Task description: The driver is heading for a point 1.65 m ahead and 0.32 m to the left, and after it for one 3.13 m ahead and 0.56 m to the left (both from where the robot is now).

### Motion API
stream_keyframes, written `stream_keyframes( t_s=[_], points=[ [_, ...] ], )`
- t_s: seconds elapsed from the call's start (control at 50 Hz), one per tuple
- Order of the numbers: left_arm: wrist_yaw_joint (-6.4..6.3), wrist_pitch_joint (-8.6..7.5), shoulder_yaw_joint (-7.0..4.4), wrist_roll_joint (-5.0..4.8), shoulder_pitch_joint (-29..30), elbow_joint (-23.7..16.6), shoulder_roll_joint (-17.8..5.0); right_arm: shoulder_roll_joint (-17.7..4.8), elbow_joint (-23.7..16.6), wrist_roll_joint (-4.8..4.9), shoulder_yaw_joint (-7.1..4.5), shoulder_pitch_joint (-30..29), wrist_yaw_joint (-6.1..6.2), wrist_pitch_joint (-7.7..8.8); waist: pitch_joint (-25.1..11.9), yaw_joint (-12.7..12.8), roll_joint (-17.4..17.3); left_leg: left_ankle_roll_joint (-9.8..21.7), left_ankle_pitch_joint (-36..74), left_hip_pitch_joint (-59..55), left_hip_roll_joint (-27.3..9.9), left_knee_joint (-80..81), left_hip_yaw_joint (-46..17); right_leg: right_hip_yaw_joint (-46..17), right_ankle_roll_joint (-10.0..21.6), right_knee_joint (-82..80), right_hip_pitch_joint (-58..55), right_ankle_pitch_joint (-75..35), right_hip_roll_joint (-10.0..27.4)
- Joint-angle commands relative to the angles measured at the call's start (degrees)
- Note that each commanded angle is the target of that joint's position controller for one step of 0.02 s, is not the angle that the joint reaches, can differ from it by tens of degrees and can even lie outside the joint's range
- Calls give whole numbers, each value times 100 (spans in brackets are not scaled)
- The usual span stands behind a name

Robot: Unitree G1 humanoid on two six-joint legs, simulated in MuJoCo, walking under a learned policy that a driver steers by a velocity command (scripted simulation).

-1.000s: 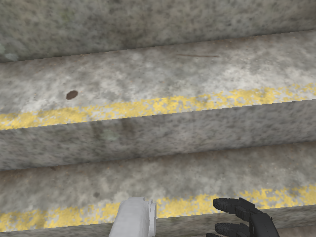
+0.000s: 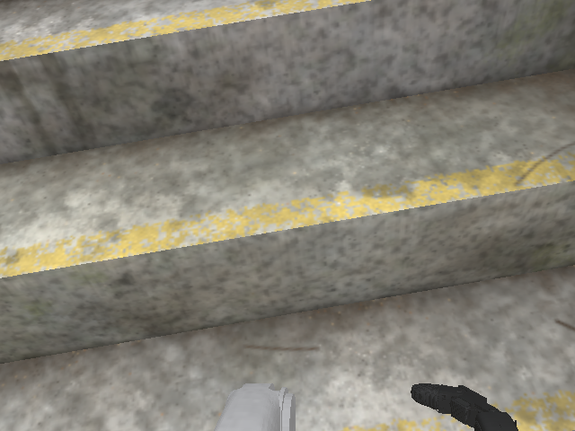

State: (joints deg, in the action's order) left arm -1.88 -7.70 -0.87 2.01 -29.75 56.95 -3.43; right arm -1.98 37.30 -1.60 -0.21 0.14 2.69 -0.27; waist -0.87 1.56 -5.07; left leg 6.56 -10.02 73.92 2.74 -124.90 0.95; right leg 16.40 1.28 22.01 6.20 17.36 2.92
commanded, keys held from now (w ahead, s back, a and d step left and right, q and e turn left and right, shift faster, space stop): q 0.42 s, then no key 0.58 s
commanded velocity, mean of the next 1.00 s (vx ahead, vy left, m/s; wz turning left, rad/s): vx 0.04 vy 0.00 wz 0.35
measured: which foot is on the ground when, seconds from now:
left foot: up 0.00-0.18, down 0.20-0.78, up 0.80-1.00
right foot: down 0.00-0.16, up 0.18-0.78, down 0.80-1.00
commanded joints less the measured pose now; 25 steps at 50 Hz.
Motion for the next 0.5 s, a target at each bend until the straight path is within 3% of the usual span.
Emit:
stream_keyframes(
  t_s=[0.02, 0.04, 0.06, 0.08, 0.1, 0.12, 0.14, 0.16, 0.18, 0.2, 0.22, 0.24, 0.26, 0.28, 0.32, 0.38, 0.44, 0.5],
  points=[
    [-327, 72, -236, 37, -319, -228, -1163, 129, -828, 54, 54, -846, 72, -59, 52, -204, 1458, 99, -1001, 976, -488, -555, 59, -691, 644, -1012, -1337, -4576, 1560],
    [-321, 151, -278, -103, -143, -283, -1262, 16, -762, 115, 124, -698, 22, -106, 6, -296, 1086, 133, -1612, 455, -665, 1151, 671, -121, 595, -1255, -1514, -5286, 1292],
    [-341, 228, -216, -190, 76, -386, -1051, 34, -730, 224, 205, -850, -16, -101, 18, -277, 881, 210, -1807, -957, -536, 2663, 1125, 200, 590, -1314, -837, -6406, 970],
    [-422, 301, -180, -395, 465, -508, -1147, -76, -603, 542, 259, -659, 5, -182, -422, -485, 958, 278, -2121, -2872, -17, 3972, 1416, 320, 652, -1221, -85, -8316, 799],
    [-430, 159, -266, -457, 592, -773, -1596, -357, -263, 440, 127, 394, 63, -201, -903, -591, 1473, 329, -2710, -3740, 263, 4073, 1702, 124, 758, -173, -434, -12029, 1292],
    [-341, 108, -206, -563, 89, -777, -1447, -644, -130, 349, 84, 382, 32, -134, -1655, -207, 1422, 497, -2520, -4796, 400, 4831, 1467, -280, 519, 921, -263, -12409, 1146],
    [-170, 40, -249, -552, 86, -876, -1816, -716, -54, 355, 28, 825, 51, -154, -2314, -289, 1704, 615, -1964, -6194, 334, 5583, 704, -559, 487, 1762, 546, -10988, 1025],
    [56, -130, -383, -470, 653, -1216, -2304, -1017, -21, 242, -92, 1512, 141, -257, -2888, -677, 1451, 568, -1503, -7091, 284, 6347, -151, -808, 638, 2658, 1087, -8626, 1076],
    [222, -221, -442, -333, 1223, -1533, -2152, -1455, -66, 221, -334, 1138, 145, -429, -3163, -779, -65, 876, -1198, -7594, 30, 7409, -1453, -1014, 447, 4770, 2168, -2631, 132],
    [365, -191, -182, -135, 2011, -1760, -1153, -1582, -108, 0, -530, 679, 21, -485, -2615, -753, 154, 1102, -1147, -6866, -242, 8241, -2190, -1812, 208, 7526, 2938, -1429, -266],
    [279, -3, -57, -34, 2205, -2065, -580, -1662, -185, -190, -519, 229, 14, -472, -2340, -454, 284, 1235, -1294, -6610, -828, 8685, -3000, -2532, 81, 9231, 4148, -1503, -493],
    [215, 212, -44, -1, 2148, -2413, -599, -1493, -235, -197, -473, -55, 120, -480, -1580, -221, 619, 1151, -2173, -5194, -1365, 8928, -3369, -2264, -17, 9421, 4318, -1923, -522],
    [163, 381, 23, 144, 2256, -2590, -432, -1292, 6, -182, -396, -256, 136, -391, -488, 208, 737, 872, -3129, -3934, -1118, 8719, -3141, -2276, 9, 9321, 4509, -2092, -459],
    [139, 515, 64, 168, 1991, -2474, -419, -1083, 190, -127, -320, -423, 88, -290, 140, 481, 838, 636, -3413, -2990, -876, 8590, -2578, -2216, 78, 9197, 4417, -1955, -474],
    [60, 667, 84, 123, 1468, -2345, -398, -921, 291, -104, -201, -430, -10, -25, 291, 642, 393, 593, -2984, -2566, -720, 8557, -1949, -1962, 74, 9615, 4479, -2079, -555],
    [-52, 751, 74, -20, 1521, -2327, -507, -1094, 291, -44, -214, -350, -48, 169, 208, 577, 295, 670, -2444, -2482, -639, 8484, -1669, -1693, -109, 9164, 4443, -2444, -498],
    [-98, 889, 44, -61, 1885, -2548, -652, -1272, -15, -49, -255, -343, 87, 64, -152, 345, 42, 841, -2612, -2969, -825, 8586, -2244, -1745, -307, 8424, 4506, -2490, -395],
    [-129, 963, 17, -68, 1854, -2584, -638, -1297, -299, -88, -274, -399, 204, -11, -491, 131, -197, 1004, -2844, -3506, -1050, 8546, -2767, -1858, -332, 8228, 4564, -2382, -397]
  ],
)
Next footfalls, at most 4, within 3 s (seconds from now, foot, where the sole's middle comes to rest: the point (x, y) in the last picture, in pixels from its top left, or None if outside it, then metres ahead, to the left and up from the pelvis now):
0.20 left None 0.18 0.08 -0.57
0.80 right None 0.02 -0.29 -0.78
1.24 left None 0.12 0.02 -0.57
1.88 right None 0.07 -0.29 -0.55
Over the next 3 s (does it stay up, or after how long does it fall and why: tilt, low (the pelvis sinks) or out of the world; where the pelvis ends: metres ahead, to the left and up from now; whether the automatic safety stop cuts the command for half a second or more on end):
stays up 0.15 -0.33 0.18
